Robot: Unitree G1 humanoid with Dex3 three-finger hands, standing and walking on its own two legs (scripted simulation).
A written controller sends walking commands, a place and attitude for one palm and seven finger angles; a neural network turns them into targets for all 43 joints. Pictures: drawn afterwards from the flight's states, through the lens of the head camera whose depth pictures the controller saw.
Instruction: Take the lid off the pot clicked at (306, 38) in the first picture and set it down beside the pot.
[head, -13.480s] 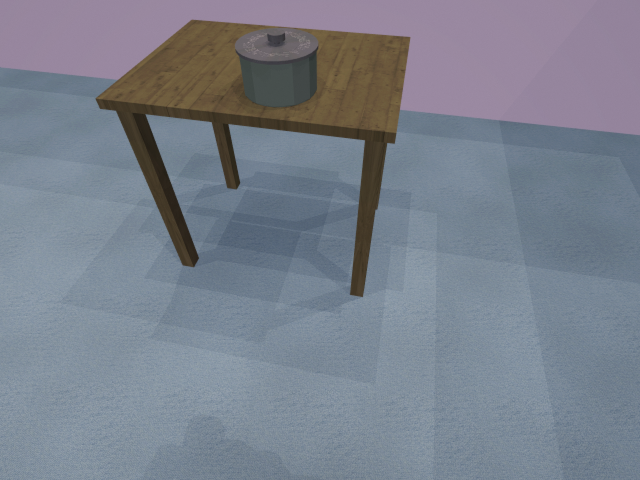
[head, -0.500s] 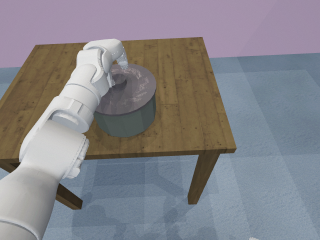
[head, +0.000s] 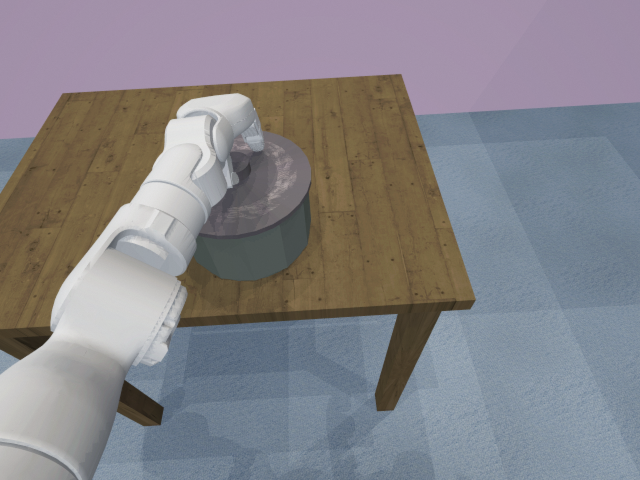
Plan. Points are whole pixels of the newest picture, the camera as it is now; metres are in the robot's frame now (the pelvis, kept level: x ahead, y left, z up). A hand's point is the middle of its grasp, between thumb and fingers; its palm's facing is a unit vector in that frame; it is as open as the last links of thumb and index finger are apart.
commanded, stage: lower the open fingers around the knob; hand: left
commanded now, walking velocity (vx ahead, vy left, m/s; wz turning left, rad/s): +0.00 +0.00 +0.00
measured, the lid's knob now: (234, 166) +0.50 +0.09 +0.11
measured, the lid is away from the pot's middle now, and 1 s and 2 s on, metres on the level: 0.00 0.00 0.00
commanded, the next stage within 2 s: close the fingers and squeeze the knob in 0.26 s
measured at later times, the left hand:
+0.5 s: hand (223, 168) +0.48 +0.10 +0.13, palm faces -0.35 -0.04 -0.93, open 9.9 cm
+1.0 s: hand (231, 169) +0.48 +0.09 +0.13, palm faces -0.35 -0.06 -0.94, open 8.1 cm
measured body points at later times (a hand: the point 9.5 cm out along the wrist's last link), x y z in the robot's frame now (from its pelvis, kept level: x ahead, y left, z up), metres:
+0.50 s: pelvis +0.00 +0.00 +0.00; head +0.04 -0.03 +0.45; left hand +0.49 +0.10 +0.18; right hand +0.06 -0.26 -0.14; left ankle -0.04 +0.07 -0.74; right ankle -0.01 -0.12 -0.74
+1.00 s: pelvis +0.00 -0.01 +0.00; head +0.04 -0.03 +0.45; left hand +0.49 +0.09 +0.18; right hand +0.07 -0.26 -0.14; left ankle -0.04 +0.07 -0.74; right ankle -0.01 -0.12 -0.74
